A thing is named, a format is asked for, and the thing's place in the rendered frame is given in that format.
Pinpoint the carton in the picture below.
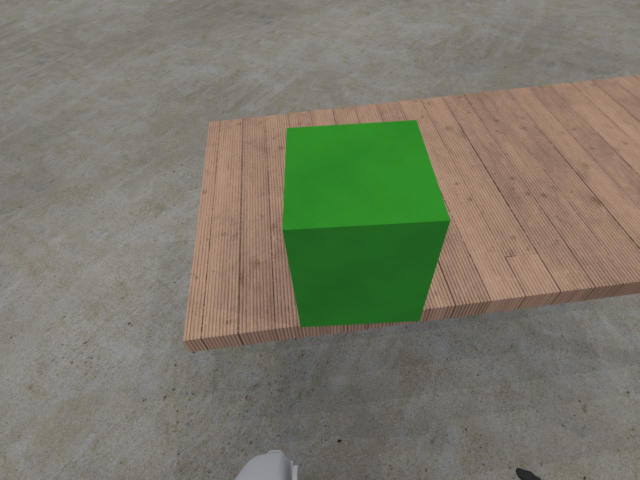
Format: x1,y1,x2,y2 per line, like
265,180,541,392
282,120,450,327

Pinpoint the left robot thigh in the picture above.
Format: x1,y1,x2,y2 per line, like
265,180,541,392
235,453,300,480

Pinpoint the table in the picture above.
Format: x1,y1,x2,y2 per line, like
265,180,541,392
183,75,640,352

